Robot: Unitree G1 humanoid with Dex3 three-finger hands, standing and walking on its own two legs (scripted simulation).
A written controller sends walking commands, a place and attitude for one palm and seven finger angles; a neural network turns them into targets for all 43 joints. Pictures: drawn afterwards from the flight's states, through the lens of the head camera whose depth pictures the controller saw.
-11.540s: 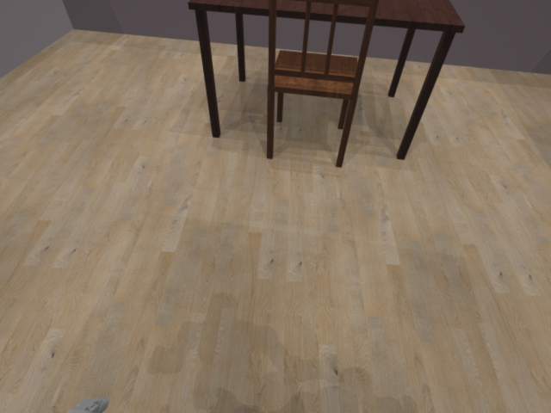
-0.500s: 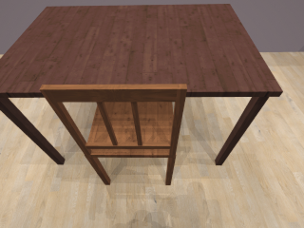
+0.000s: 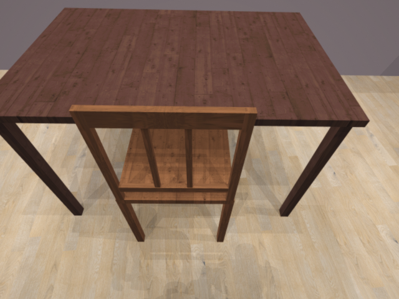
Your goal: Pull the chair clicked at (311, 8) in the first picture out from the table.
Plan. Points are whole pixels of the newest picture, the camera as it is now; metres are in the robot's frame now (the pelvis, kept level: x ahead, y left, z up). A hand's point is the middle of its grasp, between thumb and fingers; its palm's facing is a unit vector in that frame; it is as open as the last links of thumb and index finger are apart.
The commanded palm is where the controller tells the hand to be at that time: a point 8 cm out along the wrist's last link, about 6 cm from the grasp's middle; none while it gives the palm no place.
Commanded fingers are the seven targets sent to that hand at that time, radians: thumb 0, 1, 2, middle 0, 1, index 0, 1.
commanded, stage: come to a stop and stand still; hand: left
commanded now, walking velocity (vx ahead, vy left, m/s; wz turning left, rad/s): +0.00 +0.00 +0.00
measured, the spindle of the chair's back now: (152, 160) +0.48 +0.16 -0.09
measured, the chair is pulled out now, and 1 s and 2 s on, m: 0.00 0.00 0.00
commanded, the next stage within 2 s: look again from close up in 0.60 s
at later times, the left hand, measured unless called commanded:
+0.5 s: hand out of the picture -0.02 +0.19 -0.17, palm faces +0.00 -0.98 -0.19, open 7.4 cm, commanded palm none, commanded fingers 0.00 0.90 0.90 -0.20 -0.30 -0.20 -0.30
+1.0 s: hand out of the picture -0.03 +0.19 -0.17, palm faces -0.01 -0.98 -0.19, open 7.4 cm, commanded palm none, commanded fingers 0.00 0.90 0.90 -0.20 -0.30 -0.20 -0.30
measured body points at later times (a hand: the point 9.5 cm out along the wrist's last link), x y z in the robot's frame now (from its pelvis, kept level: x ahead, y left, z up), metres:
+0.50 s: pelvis -0.01 +0.03 +0.00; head +0.01 +0.03 +0.45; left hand -0.02 +0.25 -0.16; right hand +0.01 -0.20 -0.15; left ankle +0.03 +0.08 -0.74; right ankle -0.05 -0.11 -0.74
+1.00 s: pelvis -0.01 +0.02 +0.01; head +0.01 +0.02 +0.45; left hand -0.03 +0.24 -0.15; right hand -0.02 -0.19 -0.16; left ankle +0.03 +0.08 -0.74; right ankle -0.05 -0.11 -0.74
